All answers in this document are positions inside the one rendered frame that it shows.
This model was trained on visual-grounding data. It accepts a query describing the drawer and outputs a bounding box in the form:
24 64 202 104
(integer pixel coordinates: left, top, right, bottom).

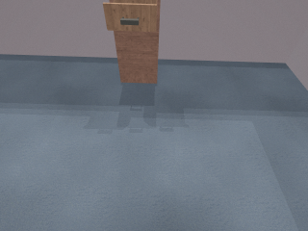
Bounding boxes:
103 0 157 32

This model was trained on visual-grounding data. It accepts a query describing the cabinet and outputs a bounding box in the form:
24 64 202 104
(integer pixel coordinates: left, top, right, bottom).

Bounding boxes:
109 0 161 84

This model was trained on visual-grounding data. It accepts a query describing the handle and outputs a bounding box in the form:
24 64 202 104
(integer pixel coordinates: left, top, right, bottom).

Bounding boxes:
120 16 140 26

